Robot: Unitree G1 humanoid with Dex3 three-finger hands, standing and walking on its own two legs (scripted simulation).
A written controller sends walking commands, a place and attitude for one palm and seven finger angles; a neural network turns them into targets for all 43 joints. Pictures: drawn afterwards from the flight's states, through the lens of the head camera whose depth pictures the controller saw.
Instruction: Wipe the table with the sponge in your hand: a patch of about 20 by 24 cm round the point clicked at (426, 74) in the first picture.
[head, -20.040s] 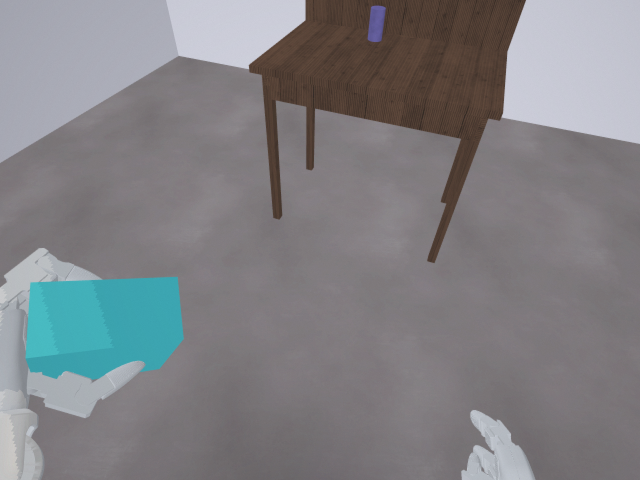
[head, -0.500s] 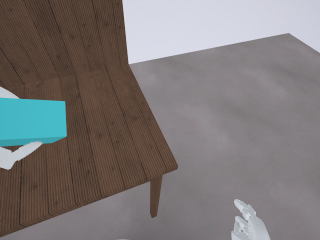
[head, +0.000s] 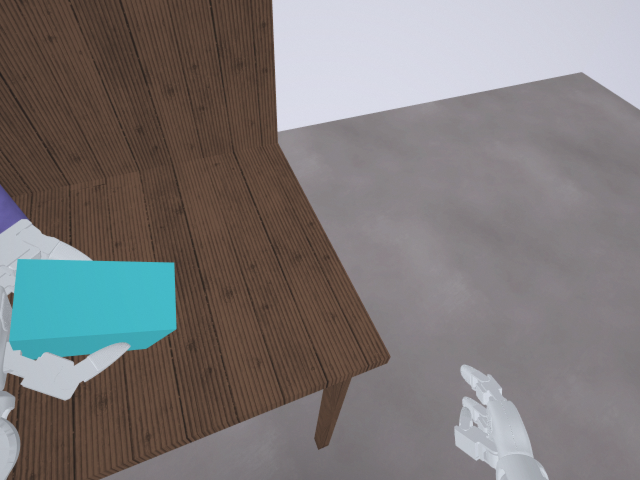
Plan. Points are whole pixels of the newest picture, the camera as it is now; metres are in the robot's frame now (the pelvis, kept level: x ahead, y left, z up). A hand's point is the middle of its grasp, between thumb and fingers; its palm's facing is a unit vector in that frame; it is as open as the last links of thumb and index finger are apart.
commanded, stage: come to a stop and stand still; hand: left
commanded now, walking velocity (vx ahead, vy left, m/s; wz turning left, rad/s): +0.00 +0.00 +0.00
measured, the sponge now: (116, 311) +0.24 +0.22 +0.14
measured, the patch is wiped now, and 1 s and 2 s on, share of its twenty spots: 0.00 0.00 0.00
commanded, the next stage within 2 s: look again from close up in 0.98 s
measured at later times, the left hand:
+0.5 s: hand (19, 342) +0.20 +0.28 +0.15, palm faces +0.34 -0.85 -0.41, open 10.2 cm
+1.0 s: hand (12, 372) +0.17 +0.27 +0.15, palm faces +0.34 -0.85 -0.41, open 10.2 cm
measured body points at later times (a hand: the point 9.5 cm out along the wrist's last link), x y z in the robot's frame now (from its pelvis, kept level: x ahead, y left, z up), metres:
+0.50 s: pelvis -0.02 +0.03 +0.00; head +0.01 +0.06 +0.45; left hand +0.17 +0.33 +0.17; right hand +0.15 -0.19 -0.07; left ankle +0.00 +0.09 -0.74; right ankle -0.04 -0.11 -0.74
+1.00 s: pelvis -0.04 +0.03 +0.00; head -0.02 +0.05 +0.45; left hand +0.15 +0.32 +0.17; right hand +0.14 -0.20 -0.07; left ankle +0.00 +0.09 -0.74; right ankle -0.04 -0.11 -0.74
